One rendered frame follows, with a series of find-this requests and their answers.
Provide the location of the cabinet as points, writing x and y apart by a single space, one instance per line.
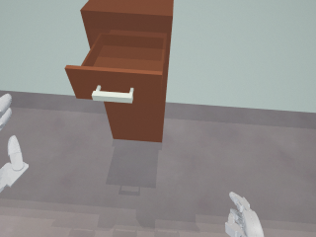
149 18

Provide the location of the drawer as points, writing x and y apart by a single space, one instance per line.
118 63

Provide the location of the robot left hand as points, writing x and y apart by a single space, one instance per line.
10 173

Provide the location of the robot right hand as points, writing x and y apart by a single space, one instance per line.
248 223

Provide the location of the handle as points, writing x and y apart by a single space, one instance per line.
116 97

